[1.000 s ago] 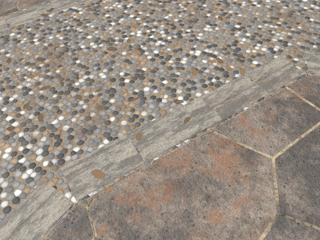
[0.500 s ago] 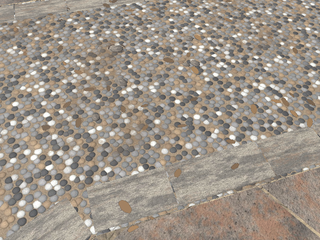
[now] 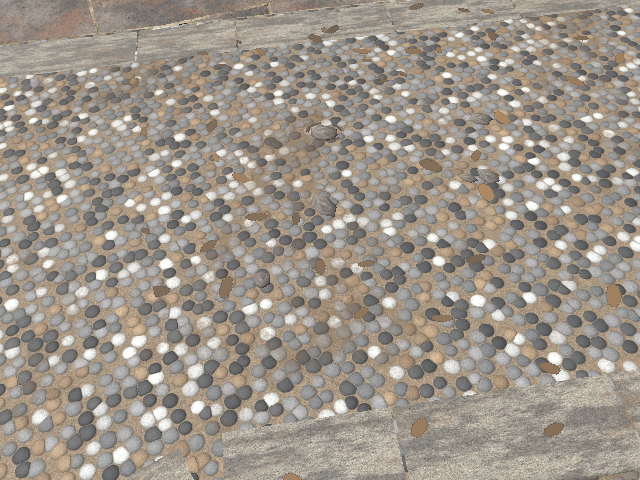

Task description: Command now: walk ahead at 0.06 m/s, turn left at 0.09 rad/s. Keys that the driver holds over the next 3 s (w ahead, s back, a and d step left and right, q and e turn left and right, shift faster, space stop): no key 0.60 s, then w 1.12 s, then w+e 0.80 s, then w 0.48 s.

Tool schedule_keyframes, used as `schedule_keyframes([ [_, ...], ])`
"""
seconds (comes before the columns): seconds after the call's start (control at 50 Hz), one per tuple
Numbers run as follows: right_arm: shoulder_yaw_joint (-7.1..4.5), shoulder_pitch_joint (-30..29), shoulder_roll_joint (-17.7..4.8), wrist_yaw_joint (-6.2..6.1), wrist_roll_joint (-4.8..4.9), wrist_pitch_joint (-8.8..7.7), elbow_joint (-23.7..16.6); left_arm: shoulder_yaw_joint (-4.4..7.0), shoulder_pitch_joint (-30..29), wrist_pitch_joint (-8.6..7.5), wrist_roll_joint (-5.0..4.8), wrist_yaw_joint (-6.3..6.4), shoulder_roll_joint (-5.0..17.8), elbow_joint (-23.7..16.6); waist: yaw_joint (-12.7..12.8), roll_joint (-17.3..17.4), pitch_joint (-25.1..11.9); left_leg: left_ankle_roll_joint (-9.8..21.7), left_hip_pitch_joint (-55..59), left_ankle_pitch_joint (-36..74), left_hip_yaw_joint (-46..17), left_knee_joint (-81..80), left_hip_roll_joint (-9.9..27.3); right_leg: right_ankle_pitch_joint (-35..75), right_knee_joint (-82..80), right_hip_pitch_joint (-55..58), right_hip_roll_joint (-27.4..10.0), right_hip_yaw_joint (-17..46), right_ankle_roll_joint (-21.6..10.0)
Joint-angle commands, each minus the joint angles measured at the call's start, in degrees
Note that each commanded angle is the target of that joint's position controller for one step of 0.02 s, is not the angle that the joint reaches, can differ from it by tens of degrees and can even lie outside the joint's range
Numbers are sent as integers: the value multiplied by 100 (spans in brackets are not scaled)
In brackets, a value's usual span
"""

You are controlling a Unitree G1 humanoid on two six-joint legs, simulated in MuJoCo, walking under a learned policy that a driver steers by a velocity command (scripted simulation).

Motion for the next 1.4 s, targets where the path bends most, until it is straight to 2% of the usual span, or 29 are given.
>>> schedule_keyframes([
  [0.02,-48,617,-357,-25,6,50,44,230,-80,46,-2,-3,901,-226,-133,-1060,-677,51,875,292,368,-753,-18,-837,-1024,-54,-1255,1297,-657],
  [0.08,7,567,-318,-62,-44,-67,149,217,-53,171,-53,24,828,-144,-242,-666,-351,282,1560,1014,221,-2116,110,-2107,-1011,-718,-1125,1358,-215],
  [0.1,6,534,-479,-98,-108,-143,121,190,0,169,-56,18,706,-145,-196,-306,-272,416,1566,899,-457,-2563,631,-2069,-764,-825,-987,1277,34],
  [0.12,-46,227,-744,-118,-30,-191,119,178,168,175,-128,2,572,-134,109,365,-25,616,673,288,-1039,-2880,1013,-1653,-532,-461,-454,731,213],
  [0.14,28,86,-479,-99,30,-253,179,169,145,184,-115,-8,541,12,124,427,-39,610,-136,-194,-1134,-3188,1111,-942,-264,559,-350,573,261],
  [0.16,79,-25,-346,-98,39,-310,234,171,216,167,-92,-15,515,105,214,418,-53,469,-327,-242,-975,-3240,960,-588,-262,991,-414,627,250],
  [0.22,62,127,-377,-142,77,-376,455,217,386,101,-54,-7,686,368,170,277,-117,313,176,562,-574,-3035,638,-311,-342,966,-616,803,143],
  [0.32,54,375,-302,-155,82,-366,775,184,342,87,-76,43,566,702,29,-141,-103,408,683,1150,-449,-2850,624,-274,-504,711,-629,818,173],
  [0.6,125,502,-102,-216,91,-367,1434,135,487,138,-79,150,423,1418,36,-172,-108,396,908,1725,-309,-2824,611,197,-419,964,-685,806,142],
  [0.64,90,663,-164,-212,67,-347,1531,153,505,166,-67,143,434,1473,2,-84,-138,501,862,404,-317,-2898,499,-976,-242,883,-469,661,89],
  [0.68,0,755,-353,-190,49,-294,1516,201,399,204,-18,102,474,1406,-79,185,247,791,619,-1396,-711,-3087,616,-2381,220,214,-189,464,-20],
  [0.74,-124,1177,-535,-187,56,-336,1615,150,-66,99,92,0,167,1123,-306,714,878,1374,938,-2150,-1986,-3844,1625,-1786,1442,-1005,-113,-30,8],
  [0.78,-162,1213,-514,-163,0,-433,1625,210,-241,-39,77,-43,320,948,-304,597,873,1532,1254,-1349,-2111,-3847,1842,-1831,1789,-1392,-347,105,-46],
  [0.82,-191,1143,-484,-138,-3,-526,1618,259,-240,-162,12,-96,376,855,-206,496,739,1444,1501,-472,-1704,-3630,1703,-1815,1452,-1243,-391,65,-65],
  [0.84,-205,1045,-479,-129,24,-556,1600,276,-78,-207,-28,-113,337,875,-82,477,639,1339,1349,-86,-1418,-3475,1555,-1545,1095,-763,-309,-57,-68],
  [0.88,-201,684,-417,-108,75,-592,1495,342,1012,-254,-80,-103,262,1249,463,223,343,1028,237,614,-721,-2710,1074,-1007,195,1320,46,-253,-73],
  [0.9,-140,534,-224,-73,55,-657,1385,460,1780,-290,-33,-38,563,1461,790,-495,54,802,-527,1010,-135,-1478,631,-1442,-310,2469,-492,620,-181],
  [0.92,-27,509,234,-8,77,-715,1116,634,2613,-280,-19,9,1269,1607,959,-2099,-389,471,-1674,-70,788,478,-193,-2866,-1374,3294,-2012,3170,-743],
  [0.94,-149,249,-260,12,-91,-691,1032,560,2506,-192,-27,8,990,1698,744,-1465,-90,546,-2087,-609,436,1562,-50,-3163,-1615,2760,-2390,3954,-974],
  [0.96,-159,104,-200,66,-110,-689,1007,480,1786,-185,2,-2,758,1448,394,-683,343,635,-2224,-71,226,1953,317,-3106,-1552,2220,-2233,3399,-911],
  [0.98,-119,139,-32,127,-62,-718,1059,443,1326,-224,8,-18,642,1283,209,-392,425,639,-2071,470,186,1930,488,-2516,-1606,1843,-1998,2867,-806],
  [1.02,-127,239,36,186,-83,-699,1108,345,1107,-322,-29,2,427,1236,-20,-397,333,533,-1738,992,288,1627,659,-1266,-1702,1611,-1594,1969,-606],
  [1.1,-146,-153,47,212,-78,-555,954,262,1687,-420,-49,42,380,1499,-12,-570,205,330,-2011,1334,656,1320,580,951,-1539,1915,-1360,1119,-602],
  [1.2,-42,-1482,198,228,1,-530,423,187,1868,-437,-36,59,344,1569,182,-676,457,245,-1747,1979,1037,-306,376,1922,-1614,1627,-1148,604,-599],
  [1.26,-28,-1779,149,212,30,-532,250,198,1953,-453,-34,87,431,1641,196,-721,484,429,-1268,2142,1169,-994,241,2435,-1587,1763,-1279,520,-601],
  [1.32,-131,-1207,-70,124,26,-586,331,236,1704,-465,-16,114,571,1634,-178,-725,122,766,-414,1793,1188,-1239,-34,4323,-732,2179,-1401,345,-501],
  [1.36,-291,390,-309,32,5,-671,850,270,1535,-411,-17,116,667,1604,-839,-608,-692,1003,1283,1778,1160,-1721,-214,4569,1172,1976,-1227,155,-355],
  [1.38,-417,1281,-684,-27,-135,-707,1041,226,1578,-400,-54,83,520,1489,-1107,-232,-1249,1253,2625,974,86,-1872,755,2835,2764,911,-988,24,-294],
  [1.4,-523,1528,-1148,-11,-234,-689,1022,126,2269,-374,-221,-2,-161,1395,-679,1003,-1917,2113,3984,264,-2991,-2477,2530,-1897,5129,-1098,118,-135,-75],
])
Next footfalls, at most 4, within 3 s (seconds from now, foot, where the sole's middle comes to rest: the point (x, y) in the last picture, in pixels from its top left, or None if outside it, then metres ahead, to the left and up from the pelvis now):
0.10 left None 0.05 0.12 -0.77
1.38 left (327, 459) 0.51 0.05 -0.77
1.94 right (398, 329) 0.82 -0.11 -0.77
2.48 left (357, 219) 1.17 -0.03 -0.77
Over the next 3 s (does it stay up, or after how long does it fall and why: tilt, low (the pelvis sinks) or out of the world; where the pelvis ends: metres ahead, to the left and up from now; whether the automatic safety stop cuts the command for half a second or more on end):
stays up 1.21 -0.19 -0.01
